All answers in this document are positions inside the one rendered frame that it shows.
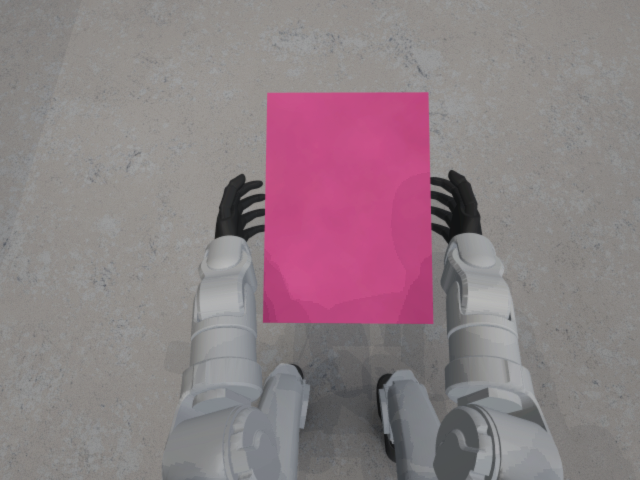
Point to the robot right upper arm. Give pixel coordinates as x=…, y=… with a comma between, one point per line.
x=479, y=443

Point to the robot right forearm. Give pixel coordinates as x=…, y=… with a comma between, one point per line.
x=485, y=365

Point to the right robot hand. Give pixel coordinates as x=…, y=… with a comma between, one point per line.
x=464, y=216

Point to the robot right thigh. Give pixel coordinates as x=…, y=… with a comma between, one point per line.
x=410, y=419

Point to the left robot hand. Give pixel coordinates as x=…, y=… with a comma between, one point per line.
x=229, y=219

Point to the robot left forearm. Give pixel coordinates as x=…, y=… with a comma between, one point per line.
x=223, y=370

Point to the robot left upper arm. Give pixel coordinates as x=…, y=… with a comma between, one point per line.
x=237, y=443

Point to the robot left foot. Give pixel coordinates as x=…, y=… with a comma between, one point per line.
x=299, y=370

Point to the carton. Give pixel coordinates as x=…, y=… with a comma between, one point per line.
x=348, y=209

